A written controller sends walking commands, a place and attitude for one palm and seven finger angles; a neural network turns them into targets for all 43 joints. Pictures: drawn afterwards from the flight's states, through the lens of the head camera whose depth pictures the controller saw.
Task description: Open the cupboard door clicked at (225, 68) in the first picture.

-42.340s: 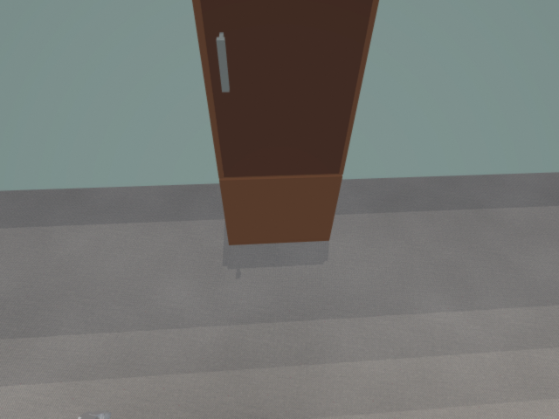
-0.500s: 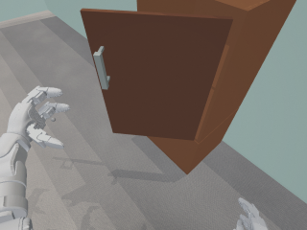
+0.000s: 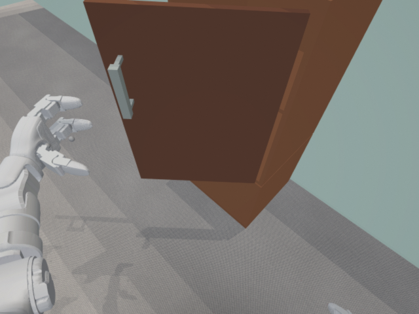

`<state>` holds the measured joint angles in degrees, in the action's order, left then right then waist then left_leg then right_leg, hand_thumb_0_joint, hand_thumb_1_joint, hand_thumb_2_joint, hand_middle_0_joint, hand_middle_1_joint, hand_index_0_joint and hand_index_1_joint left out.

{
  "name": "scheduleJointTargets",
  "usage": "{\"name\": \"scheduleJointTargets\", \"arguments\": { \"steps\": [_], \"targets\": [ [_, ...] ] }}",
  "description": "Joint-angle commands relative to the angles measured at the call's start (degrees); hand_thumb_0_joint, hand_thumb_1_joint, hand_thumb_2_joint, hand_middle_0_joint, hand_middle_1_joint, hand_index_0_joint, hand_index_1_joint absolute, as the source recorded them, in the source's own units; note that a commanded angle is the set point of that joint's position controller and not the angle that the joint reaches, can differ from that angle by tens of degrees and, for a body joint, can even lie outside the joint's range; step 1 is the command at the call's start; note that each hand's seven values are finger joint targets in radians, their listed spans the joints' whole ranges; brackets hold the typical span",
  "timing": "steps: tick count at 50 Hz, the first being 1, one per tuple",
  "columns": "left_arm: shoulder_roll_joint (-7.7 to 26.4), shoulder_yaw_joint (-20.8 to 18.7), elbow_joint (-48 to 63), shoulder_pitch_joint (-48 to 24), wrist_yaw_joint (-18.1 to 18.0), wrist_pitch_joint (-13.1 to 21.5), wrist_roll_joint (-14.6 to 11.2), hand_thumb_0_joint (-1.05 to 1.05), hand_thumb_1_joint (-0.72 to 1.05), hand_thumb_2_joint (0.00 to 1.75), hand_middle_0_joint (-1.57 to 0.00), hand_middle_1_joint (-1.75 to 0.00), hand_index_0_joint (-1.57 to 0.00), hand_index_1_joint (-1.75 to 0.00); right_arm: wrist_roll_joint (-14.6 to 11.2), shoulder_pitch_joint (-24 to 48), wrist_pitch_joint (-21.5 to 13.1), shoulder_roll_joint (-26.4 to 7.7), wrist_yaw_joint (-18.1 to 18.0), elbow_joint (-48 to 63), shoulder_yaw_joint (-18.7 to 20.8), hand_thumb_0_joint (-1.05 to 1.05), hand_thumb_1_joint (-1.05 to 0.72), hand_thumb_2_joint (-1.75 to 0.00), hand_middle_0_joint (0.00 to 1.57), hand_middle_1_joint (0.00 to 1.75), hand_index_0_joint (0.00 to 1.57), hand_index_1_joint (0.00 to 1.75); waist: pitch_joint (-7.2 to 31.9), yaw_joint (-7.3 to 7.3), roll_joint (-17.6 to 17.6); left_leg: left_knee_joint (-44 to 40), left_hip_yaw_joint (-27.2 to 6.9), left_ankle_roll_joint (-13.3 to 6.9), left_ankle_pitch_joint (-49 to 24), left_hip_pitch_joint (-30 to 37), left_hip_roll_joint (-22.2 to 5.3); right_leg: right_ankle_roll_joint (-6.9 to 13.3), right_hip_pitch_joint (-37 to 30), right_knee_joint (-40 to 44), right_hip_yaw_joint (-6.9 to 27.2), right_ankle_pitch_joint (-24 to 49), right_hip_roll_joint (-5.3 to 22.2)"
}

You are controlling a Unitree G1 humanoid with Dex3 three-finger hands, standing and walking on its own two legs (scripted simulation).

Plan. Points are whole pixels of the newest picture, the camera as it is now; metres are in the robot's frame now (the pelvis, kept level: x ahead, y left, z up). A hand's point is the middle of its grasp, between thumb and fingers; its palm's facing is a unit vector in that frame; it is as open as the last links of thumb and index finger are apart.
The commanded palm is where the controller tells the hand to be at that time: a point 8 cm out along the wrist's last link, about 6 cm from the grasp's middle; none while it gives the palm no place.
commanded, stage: move the hooked fingers beside the handle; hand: left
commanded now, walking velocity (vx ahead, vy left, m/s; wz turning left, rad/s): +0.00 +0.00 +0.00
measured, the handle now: (123, 88) +0.57 +0.21 +0.10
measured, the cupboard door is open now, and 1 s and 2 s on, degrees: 42 42 42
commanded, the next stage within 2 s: slide the fingers in behind the handle in 1.60 s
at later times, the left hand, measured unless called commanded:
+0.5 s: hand (80, 113) +0.46 +0.27 +0.12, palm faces -0.03 -1.00 +0.01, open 14.0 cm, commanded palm +0.45 +0.32 +0.11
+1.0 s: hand (88, 98) +0.52 +0.27 +0.12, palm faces -0.03 -1.00 +0.01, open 14.0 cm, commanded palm +0.50 +0.31 +0.11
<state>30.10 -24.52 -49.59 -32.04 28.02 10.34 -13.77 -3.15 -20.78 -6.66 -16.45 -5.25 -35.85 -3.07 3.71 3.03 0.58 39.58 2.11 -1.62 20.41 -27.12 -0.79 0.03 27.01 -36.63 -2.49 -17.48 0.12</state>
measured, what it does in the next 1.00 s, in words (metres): stands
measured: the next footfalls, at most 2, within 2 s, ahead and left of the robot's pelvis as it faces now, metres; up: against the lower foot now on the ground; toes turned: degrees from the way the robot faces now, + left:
none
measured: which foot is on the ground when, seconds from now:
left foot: down 0.00-1.00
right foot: down 0.00-1.00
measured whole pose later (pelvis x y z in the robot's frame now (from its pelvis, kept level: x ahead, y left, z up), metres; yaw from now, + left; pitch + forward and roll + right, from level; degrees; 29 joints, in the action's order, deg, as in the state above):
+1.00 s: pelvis +0.01 +0.01 -0.02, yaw -2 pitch +19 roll -3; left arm 45.5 -29.5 -72.0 -55.4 29.5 13.8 -6.4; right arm -1.1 -27.5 4.3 -17.0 -3.0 -34.8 -3.4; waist 5.0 10.3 0.5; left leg 46.9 2.5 -2.0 23.7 -42.1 -2.9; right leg -0.4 41.1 -40.7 -1.9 -18.5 -1.8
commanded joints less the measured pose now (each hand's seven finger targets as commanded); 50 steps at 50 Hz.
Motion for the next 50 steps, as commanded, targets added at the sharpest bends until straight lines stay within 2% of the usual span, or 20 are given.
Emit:
{"name": "scheduleJointTargets", "arguments": {
  "steps": [1,4,6,9,12,14,15,19,21,23,27,29,32,34,37,41,43,45,48,50],
  "targets": [
    [18.53,-4.09,9.65,-23.99,-0.20,4.84,-0.95,0.00,-0.50,0.30,-0.30,-1.20,-0.30,-1.20,0.27,-1.97,-1.23,-9.69,-0.29,5.97,4.09,0.00,-0.90,-0.90,0.20,0.30,0.20,0.30,17.89,-0.22,5.02,-4.29,-3.48,0.61,-19.63,9.80,0.15,1.80,-4.84,2.16,0.69,16.38,-1.32],
    [19.74,-3.79,5.59,-28.09,0.15,5.49,-0.41,0.00,-0.50,0.30,-0.30,-1.20,-0.30,-1.20,0.35,-2.60,-0.31,-10.03,-0.30,5.42,3.88,0.00,-0.90,-0.90,0.20,0.30,0.20,0.30,16.57,0.82,3.51,-3.95,-3.48,0.39,-18.04,7.77,0.04,1.75,-3.88,1.85,0.68,15.74,-1.44],
    [19.31,-2.59,4.25,-30.98,0.35,6.10,0.33,0.00,-0.50,0.30,-0.30,-1.20,-0.30,-1.20,0.38,-3.03,0.14,-10.01,-0.27,5.20,3.91,0.00,-0.90,-0.90,0.20,0.30,0.20,0.30,16.92,1.43,5.33,-3.46,-3.34,0.38,-17.60,7.78,0.14,1.66,-2.61,1.58,0.84,15.25,-1.32],
    [22.88,-4.92,1.95,-32.80,0.61,7.34,0.64,0.00,-0.50,0.30,-0.30,-1.20,-0.30,-1.20,0.58,-4.11,0.91,-10.45,-0.26,4.70,4.08,0.00,-0.90,-0.90,0.20,0.30,0.20,0.30,19.01,1.35,4.52,-2.58,-3.53,0.37,-18.82,7.44,-0.01,1.65,-3.13,0.91,1.03,16.33,-1.43],
    [21.05,-2.63,-0.88,-34.78,1.08,7.65,1.12,0.00,-0.50,0.30,-0.30,-1.20,-0.30,-1.20,0.60,-4.70,1.41,-10.44,-0.10,4.15,3.98,0.00,-0.90,-0.90,0.20,0.30,0.20,0.30,18.03,2.43,6.70,-2.06,-3.66,0.48,-17.57,7.48,-0.11,1.63,0.01,0.94,0.92,14.17,-1.51],
    [24.26,-4.63,-4.14,-36.31,1.34,7.43,1.13,0.00,-0.50,0.30,-0.30,-1.20,-0.30,-1.20,0.67,-5.45,2.17,-11.01,-0.22,3.91,3.94,0.00,-0.90,-0.90,0.20,0.30,0.20,0.30,17.82,2.73,3.13,-1.73,-3.43,0.06,-15.88,4.19,-0.04,1.38,-1.29,0.67,1.24,14.38,-1.57],
    [24.21,-3.85,-5.07,-37.33,1.52,7.26,1.56,0.00,-0.50,0.30,-0.30,-1.20,-0.30,-1.20,0.59,-5.54,2.37,-11.05,-0.27,3.94,3.77,0.00,-0.90,-0.90,0.20,0.30,0.20,0.30,17.39,3.03,4.05,-1.72,-3.27,-0.03,-15.18,3.16,0.08,1.36,-1.00,0.68,1.41,14.10,-1.42],
    [26.56,-4.93,-2.94,-40.75,1.27,8.75,2.54,0.00,-0.50,0.30,-0.30,-1.20,-0.30,-1.20,1.17,-7.35,3.09,-11.17,0.00,3.67,4.23,0.00,-0.90,-0.90,0.20,0.30,0.20,0.30,23.73,2.89,8.19,-0.25,-4.07,0.44,-20.05,7.70,-0.22,1.50,0.15,-0.61,1.21,15.51,-1.79],
    [24.57,-2.81,-4.29,-42.80,1.55,8.77,2.65,0.00,-0.50,0.30,-0.30,-1.20,-0.30,-1.20,1.13,-7.88,3.65,-11.10,0.10,3.03,4.10,0.00,-0.90,-0.90,0.20,0.30,0.20,0.30,22.65,4.18,7.72,-0.01,-4.45,0.60,-20.21,7.45,-0.51,1.41,1.87,-0.59,0.85,15.04,-1.88],
    [26.33,-4.62,-7.40,-41.78,1.54,8.26,2.35,0.00,-0.50,0.30,-0.30,-1.20,-0.30,-1.20,1.22,-8.63,4.20,-11.53,0.09,3.02,4.12,0.00,-0.90,-0.90,0.20,0.30,0.20,0.30,21.35,4.05,5.06,0.23,-4.31,0.19,-19.43,5.32,-0.49,1.47,1.68,-0.67,0.81,14.80,-2.15],
    [28.54,-3.60,-10.27,-46.51,0.67,6.76,4.60,0.00,-0.50,0.30,-0.30,-1.20,-0.30,-1.20,1.29,-9.98,5.13,-12.00,-0.02,2.50,3.79,0.00,-0.90,-0.90,0.20,0.30,0.20,0.30,19.21,5.80,6.18,0.39,-4.36,-0.15,-15.54,2.28,-0.58,1.05,4.21,-0.40,1.18,12.13,-1.87],
    [31.66,-5.33,-9.36,-48.33,0.30,7.50,5.24,0.00,-0.50,0.30,-0.30,-1.20,-0.30,-1.20,1.52,-10.87,5.65,-12.17,0.02,2.79,3.71,0.00,-0.90,-0.90,0.20,0.30,0.20,0.30,22.57,5.48,8.11,0.98,-4.50,0.12,-17.94,3.25,-0.53,1.22,3.50,-1.24,1.20,13.60,-2.02],
    [32.11,-5.55,-9.29,-49.19,0.36,8.41,5.83,0.00,-0.50,0.30,-0.30,-1.20,-0.30,-1.20,1.82,-12.02,6.20,-12.06,0.36,2.58,3.89,0.00,-0.90,-0.90,0.20,0.30,0.20,0.30,25.83,5.87,9.13,2.16,-4.60,0.22,-20.91,5.20,-0.84,1.12,3.65,-1.76,1.20,15.40,-2.29],
    [34.10,-7.04,-10.47,-49.29,0.68,8.53,5.71,0.00,-0.50,0.30,-0.30,-1.20,-0.30,-1.20,1.91,-12.67,6.97,-12.17,0.43,2.57,3.80,0.00,-0.90,-0.90,0.20,0.30,0.20,0.30,26.34,5.57,9.08,2.69,-4.65,0.35,-23.05,5.01,-0.90,1.14,3.12,-2.18,1.16,17.08,-2.52],
    [33.56,-5.65,-13.82,-49.77,0.91,6.83,6.69,0.00,-0.50,0.30,-0.30,-1.20,-0.30,-1.20,1.93,-13.56,7.79,-12.36,0.57,2.38,3.63,0.00,-0.90,-0.90,0.20,0.30,0.20,0.30,22.68,6.65,8.85,2.89,-4.62,0.09,-21.21,2.80,-1.00,0.98,5.62,-1.80,0.94,15.57,-2.55],
    [33.26,-5.07,-13.98,-50.47,0.71,6.26,7.20,0.00,-0.50,0.30,-0.30,-1.20,-0.30,-1.20,2.24,-14.72,8.65,-12.28,0.72,2.75,3.54,0.00,-0.90,-0.90,0.20,0.30,0.20,0.30,24.44,7.10,9.92,3.55,-4.48,0.13,-23.11,3.43,-1.16,0.91,6.01,-2.04,0.92,16.80,-2.80],
    [35.95,-8.17,-12.64,-47.65,0.95,7.02,6.40,0.00,-0.50,0.30,-0.30,-1.20,-0.30,-1.20,2.41,-15.30,9.08,-12.58,0.79,3.41,3.76,0.00,-0.90,-0.90,0.20,0.30,0.20,0.30,27.49,5.71,8.14,3.82,-4.58,0.30,-26.46,3.98,-1.23,1.20,3.39,-2.96,0.62,19.55,-3.12],
    [33.17,-6.58,-10.26,-46.26,1.64,7.38,6.46,0.00,-0.50,0.30,-0.30,-1.20,-0.30,-1.20,2.48,-15.18,9.63,-12.01,1.39,3.72,4.08,0.00,-0.90,-0.90,0.20,0.30,0.20,0.30,29.41,5.22,12.21,4.42,-4.57,0.87,-30.92,7.74,-1.48,1.13,4.91,-3.09,0.52,20.69,-3.14],
    [32.07,-7.07,-10.77,-43.22,1.85,6.90,5.20,0.00,-0.50,0.30,-0.30,-1.20,-0.30,-1.20,2.36,-14.93,10.54,-12.05,1.73,4.22,4.24,0.00,-0.90,-0.90,0.20,0.30,0.20,0.30,26.28,5.16,8.73,4.31,-4.44,0.39,-30.76,6.37,-1.62,1.19,5.18,-2.78,0.14,20.60,-3.56],
    [32.03,-6.50,-9.73,-45.94,1.67,6.55,5.40,0.00,-0.50,0.30,-0.30,-1.20,-0.30,-1.20,2.26,-14.56,10.80,-12.03,1.76,4.14,4.23,0.00,-0.90,-0.90,0.20,0.30,0.20,0.30,25.11,5.73,9.81,4.05,-4.25,0.25,-27.81,5.40,-1.47,0.94,5.73,-2.54,0.33,19.50,-3.39]
  ]
}}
